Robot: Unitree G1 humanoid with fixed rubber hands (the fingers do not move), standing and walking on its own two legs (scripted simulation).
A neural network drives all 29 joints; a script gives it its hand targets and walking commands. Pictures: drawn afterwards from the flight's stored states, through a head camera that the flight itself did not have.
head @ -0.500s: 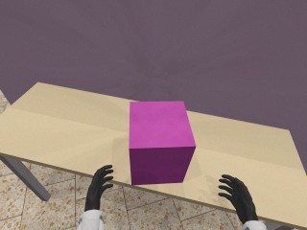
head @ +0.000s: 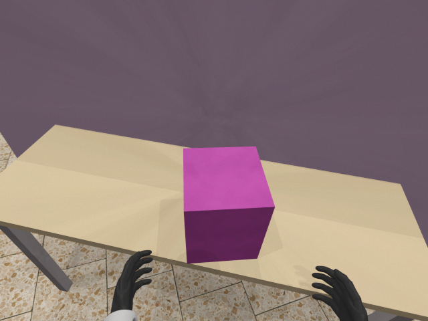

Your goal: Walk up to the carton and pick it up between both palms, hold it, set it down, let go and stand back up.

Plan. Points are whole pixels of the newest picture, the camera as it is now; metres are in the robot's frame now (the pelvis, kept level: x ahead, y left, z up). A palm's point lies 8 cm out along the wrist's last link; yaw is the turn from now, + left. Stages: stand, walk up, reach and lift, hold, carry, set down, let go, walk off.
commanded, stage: set down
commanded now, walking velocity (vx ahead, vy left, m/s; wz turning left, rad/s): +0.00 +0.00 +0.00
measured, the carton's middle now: (221, 205) +0.40 +0.02 -0.04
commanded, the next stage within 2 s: let go in 1.88 s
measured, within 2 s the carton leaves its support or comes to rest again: neither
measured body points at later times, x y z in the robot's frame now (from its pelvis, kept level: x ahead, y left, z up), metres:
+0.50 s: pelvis +0.01 +0.00 +0.00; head -0.02 +0.01 +0.45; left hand +0.18 +0.21 -0.05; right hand +0.19 -0.21 -0.05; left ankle +0.01 +0.15 -0.74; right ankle +0.00 -0.07 -0.74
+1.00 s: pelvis +0.01 +0.02 +0.00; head +0.00 +0.04 +0.45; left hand +0.19 +0.23 -0.06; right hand +0.18 -0.20 -0.06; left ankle +0.01 +0.15 -0.74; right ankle +0.00 -0.07 -0.74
